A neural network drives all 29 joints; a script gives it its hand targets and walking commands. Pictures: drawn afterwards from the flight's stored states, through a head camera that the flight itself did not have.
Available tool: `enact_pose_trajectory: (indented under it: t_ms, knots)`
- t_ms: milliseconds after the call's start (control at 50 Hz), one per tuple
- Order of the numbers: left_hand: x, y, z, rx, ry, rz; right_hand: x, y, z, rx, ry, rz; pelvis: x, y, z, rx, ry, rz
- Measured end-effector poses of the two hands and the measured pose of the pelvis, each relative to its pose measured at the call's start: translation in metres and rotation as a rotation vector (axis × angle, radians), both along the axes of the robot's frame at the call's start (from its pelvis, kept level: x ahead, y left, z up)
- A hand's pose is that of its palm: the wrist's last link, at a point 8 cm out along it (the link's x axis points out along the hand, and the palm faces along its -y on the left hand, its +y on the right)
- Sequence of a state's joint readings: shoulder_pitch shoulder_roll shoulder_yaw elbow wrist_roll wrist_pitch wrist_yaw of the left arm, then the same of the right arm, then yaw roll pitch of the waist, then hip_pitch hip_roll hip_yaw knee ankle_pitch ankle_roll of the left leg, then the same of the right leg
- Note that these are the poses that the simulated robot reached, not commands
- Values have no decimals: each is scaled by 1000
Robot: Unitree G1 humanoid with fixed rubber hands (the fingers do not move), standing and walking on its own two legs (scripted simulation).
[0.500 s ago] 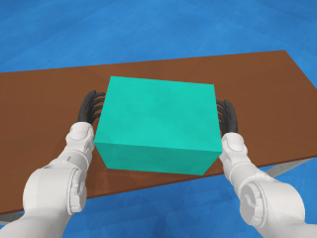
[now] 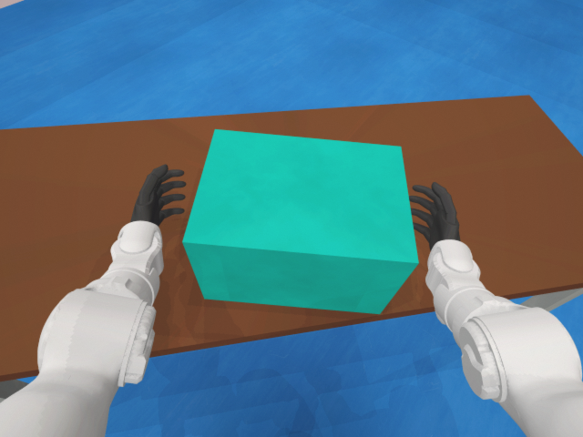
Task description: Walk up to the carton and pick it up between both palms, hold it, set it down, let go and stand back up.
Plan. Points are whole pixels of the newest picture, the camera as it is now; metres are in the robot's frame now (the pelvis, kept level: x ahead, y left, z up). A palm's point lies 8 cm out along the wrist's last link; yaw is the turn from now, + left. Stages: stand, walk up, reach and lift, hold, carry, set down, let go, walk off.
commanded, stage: set down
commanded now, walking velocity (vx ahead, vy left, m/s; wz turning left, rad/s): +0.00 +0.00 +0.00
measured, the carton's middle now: (300, 224) +0.44 -0.04 -0.01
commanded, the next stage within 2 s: none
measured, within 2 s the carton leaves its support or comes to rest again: neither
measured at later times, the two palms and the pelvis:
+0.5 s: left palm (128, 259) +0.39 +0.21 +0.02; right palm (461, 274) +0.32 -0.25 +0.02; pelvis -0.03 +0.00 +0.00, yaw +0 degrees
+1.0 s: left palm (116, 310) +0.32 +0.22 +0.00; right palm (475, 311) +0.28 -0.26 -0.01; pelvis -0.02 -0.02 +0.01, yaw +1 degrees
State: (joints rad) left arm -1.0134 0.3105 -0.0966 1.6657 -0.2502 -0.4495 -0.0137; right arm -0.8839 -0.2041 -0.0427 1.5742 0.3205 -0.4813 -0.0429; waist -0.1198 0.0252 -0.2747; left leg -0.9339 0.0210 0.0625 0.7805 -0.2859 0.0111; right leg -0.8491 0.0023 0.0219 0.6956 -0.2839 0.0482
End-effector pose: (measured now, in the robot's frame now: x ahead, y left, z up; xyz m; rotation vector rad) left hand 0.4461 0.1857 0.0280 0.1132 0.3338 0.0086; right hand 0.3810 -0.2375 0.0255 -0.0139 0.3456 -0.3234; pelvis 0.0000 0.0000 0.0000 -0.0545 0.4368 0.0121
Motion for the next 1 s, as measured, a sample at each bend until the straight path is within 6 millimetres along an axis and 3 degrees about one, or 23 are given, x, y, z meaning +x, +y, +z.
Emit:
enact_pose_trajectory:
  t_ms: [200, 280, 500, 760, 1000]
  knots:
    - [-39, 13, -16, 41, 60, -6, -46, -15, -30, 29, 28, -57, -11, 0, -1, -1, -16, 0]
    - [-55, 19, -25, 16, 64, 26, -60, -18, -32, 30, 7, -65, -19, 1, -1, -2, -28, 1]
    - [-58, 23, -9, -35, -44, 23, -58, -9, -6, 11, -37, -14, -30, 3, -4, -5, -53, 2]
    - [-93, 41, -39, -25, 2, 49, -77, -8, -40, 31, 15, -6, -24, -1, -2, 2, -54, 2]
    - [-122, 34, -23, -8, -19, 16, -103, -23, -32, 47, -41, -6, -22, -18, 6, 28, -174, 6]
